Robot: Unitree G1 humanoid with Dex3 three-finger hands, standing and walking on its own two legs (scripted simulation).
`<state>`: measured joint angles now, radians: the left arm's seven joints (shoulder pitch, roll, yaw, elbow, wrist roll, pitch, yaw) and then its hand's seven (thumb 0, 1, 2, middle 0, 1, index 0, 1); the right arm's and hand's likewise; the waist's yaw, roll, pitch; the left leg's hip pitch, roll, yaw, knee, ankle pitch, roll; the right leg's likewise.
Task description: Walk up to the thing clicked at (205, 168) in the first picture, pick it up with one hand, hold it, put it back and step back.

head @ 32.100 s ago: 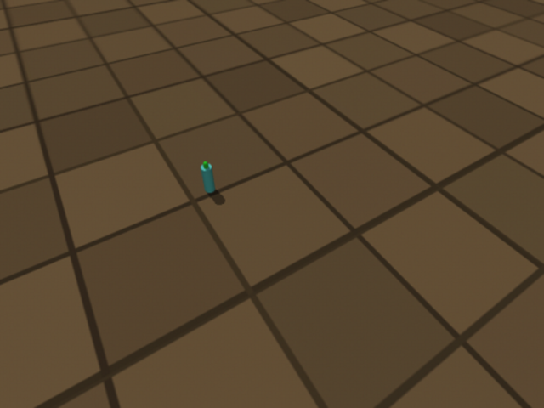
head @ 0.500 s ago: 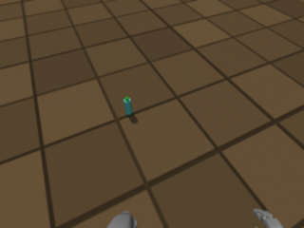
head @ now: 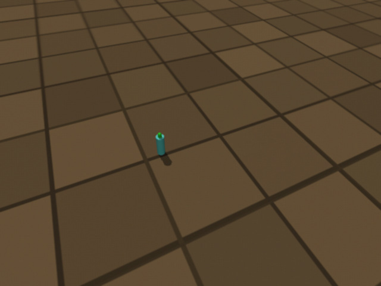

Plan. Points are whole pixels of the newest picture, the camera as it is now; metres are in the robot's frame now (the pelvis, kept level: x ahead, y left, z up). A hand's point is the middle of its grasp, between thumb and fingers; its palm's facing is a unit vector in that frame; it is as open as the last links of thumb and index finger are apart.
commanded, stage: step back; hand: left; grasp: from the side
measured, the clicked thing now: (160, 143) +1.07 +0.18 -0.67
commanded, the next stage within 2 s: stand in 0.56 s
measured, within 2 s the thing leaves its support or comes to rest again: neither
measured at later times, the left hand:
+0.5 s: hand out of the picture +0.14 +0.27 -0.15, palm faces +0.03 -0.94 -0.35, open 7.4 cm
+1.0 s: hand out of the picture +0.13 +0.26 -0.14, palm faces -0.02 -0.94 -0.33, open 7.4 cm
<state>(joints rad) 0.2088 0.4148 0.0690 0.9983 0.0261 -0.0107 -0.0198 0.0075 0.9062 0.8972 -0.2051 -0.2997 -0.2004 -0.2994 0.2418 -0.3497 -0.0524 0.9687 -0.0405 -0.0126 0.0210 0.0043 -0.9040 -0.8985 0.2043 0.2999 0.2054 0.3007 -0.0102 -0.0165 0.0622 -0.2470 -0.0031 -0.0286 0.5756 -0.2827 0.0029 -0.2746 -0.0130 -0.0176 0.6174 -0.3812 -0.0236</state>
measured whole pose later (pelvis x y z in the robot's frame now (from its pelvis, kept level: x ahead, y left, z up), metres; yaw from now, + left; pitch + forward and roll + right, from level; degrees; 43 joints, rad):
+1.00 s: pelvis +0.05 +0.01 +0.02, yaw +1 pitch -2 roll +0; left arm 0.08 0.35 0.00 1.14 0.01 -0.02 -0.01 0.01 0.91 0.90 -0.21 -0.30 -0.20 -0.30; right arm 0.06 -0.34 -0.01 1.15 -0.01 -0.02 0.01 0.00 -0.91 -0.90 0.20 0.30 0.20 0.30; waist 0.00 -0.01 0.06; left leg -0.13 0.01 0.01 0.31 -0.15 -0.01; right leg -0.07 -0.02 -0.03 0.30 -0.20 0.02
